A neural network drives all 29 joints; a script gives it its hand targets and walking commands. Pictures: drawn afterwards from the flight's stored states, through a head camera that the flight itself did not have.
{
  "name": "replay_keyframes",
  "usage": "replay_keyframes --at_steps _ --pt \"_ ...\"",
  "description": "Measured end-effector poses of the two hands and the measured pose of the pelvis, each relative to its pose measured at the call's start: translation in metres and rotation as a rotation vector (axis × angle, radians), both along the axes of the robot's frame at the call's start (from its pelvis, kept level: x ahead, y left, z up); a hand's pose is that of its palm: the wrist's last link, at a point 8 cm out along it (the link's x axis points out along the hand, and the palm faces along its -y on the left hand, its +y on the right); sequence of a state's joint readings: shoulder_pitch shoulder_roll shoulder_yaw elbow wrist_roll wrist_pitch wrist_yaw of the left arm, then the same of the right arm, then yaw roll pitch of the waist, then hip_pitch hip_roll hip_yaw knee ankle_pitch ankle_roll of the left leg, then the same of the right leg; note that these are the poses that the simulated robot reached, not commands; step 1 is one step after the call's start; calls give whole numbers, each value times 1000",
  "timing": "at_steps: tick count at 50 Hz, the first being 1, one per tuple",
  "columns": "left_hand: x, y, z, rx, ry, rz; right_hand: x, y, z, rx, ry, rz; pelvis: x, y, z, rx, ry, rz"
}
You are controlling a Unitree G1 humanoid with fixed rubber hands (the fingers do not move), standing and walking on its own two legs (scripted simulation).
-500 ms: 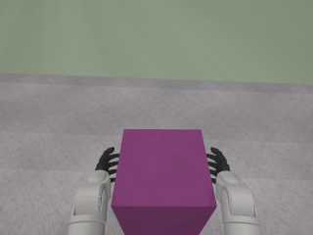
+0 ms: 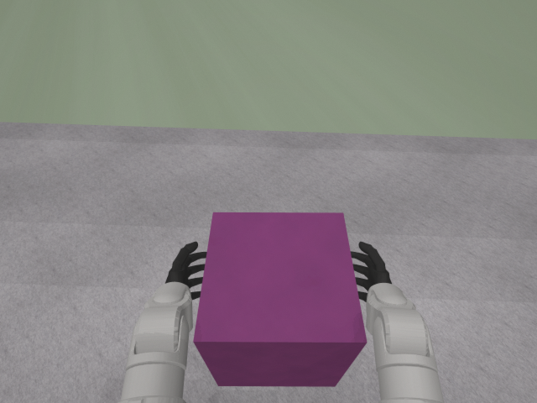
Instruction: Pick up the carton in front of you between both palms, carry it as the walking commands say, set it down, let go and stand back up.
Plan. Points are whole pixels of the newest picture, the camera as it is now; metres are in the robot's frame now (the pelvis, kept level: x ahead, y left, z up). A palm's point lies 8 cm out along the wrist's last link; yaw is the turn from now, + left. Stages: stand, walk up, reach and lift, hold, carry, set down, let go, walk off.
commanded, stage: carry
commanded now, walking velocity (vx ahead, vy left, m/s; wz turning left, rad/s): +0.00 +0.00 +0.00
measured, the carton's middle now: (277, 304) +0.31 +0.00 -0.04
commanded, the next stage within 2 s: hold in 1.20 s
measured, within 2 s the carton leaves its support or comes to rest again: neither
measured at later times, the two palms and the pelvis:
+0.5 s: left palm (184, 298) +0.28 +0.14 +0.04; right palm (387, 300) +0.28 -0.16 +0.04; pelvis -0.02 -0.01 +0.00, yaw +0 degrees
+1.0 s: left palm (183, 306) +0.26 +0.14 +0.04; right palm (391, 307) +0.26 -0.16 +0.04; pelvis -0.03 -0.01 +0.00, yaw +0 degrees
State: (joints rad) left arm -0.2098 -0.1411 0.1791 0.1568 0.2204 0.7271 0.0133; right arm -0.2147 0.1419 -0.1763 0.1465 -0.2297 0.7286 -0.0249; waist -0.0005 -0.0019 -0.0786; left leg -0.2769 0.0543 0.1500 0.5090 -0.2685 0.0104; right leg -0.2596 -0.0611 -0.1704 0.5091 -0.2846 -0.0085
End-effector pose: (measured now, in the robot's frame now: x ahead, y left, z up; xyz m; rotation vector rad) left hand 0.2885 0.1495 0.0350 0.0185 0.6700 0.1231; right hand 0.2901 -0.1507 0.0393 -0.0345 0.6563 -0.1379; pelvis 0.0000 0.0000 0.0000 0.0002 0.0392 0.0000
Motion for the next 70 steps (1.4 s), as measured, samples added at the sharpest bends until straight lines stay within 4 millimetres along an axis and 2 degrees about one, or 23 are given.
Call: replay_keyframes --at_steps 44,60,70 --pt "-26 -14 2 -2 10 -1 -26 -14 3 2 10 -3 -28 -13 0 0 -17 -1" --pt "-27 -14 2 6 10 -1 -27 -15 1 6 10 -1 -29 -14 0 4 -8 0" --pt "-36 -15 9 24 18 -19 -41 -15 3 8 18 -5 -33 -11 7 2 -149 -13"
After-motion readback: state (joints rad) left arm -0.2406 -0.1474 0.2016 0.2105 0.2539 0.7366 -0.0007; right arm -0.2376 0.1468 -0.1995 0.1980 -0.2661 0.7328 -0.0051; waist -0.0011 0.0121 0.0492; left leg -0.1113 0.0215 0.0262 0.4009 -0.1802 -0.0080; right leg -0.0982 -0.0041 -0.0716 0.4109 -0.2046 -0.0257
